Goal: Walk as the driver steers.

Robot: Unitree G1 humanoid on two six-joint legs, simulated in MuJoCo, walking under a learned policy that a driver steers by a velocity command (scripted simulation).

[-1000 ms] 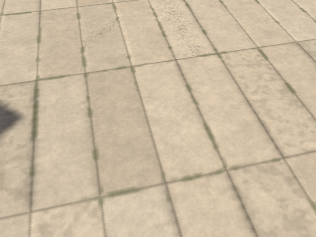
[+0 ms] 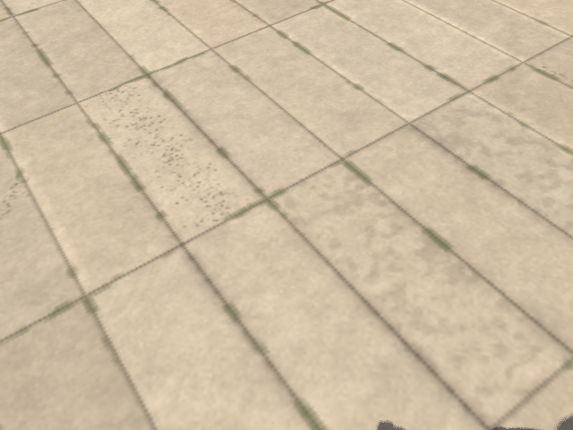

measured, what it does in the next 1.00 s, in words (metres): walks ahead, turning right: right foot, then left foot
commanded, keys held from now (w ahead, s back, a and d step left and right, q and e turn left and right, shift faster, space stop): w+e+shift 0.56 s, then w+shift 0.22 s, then q+shift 0.22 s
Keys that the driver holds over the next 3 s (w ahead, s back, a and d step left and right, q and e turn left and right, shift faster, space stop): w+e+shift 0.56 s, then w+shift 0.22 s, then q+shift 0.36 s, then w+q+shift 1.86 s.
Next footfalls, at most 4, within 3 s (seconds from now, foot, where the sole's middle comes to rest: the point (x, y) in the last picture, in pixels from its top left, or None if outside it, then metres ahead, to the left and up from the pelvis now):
0.18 right None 0.37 -0.11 -0.77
0.66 left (338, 310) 0.83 -0.12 -0.77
1.06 right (466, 262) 0.95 -0.49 -0.77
1.62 left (353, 211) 1.18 -0.21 -0.77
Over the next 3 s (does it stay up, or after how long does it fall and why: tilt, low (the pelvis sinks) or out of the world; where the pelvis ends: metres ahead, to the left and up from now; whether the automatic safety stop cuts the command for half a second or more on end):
stays up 2.07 0.27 -0.03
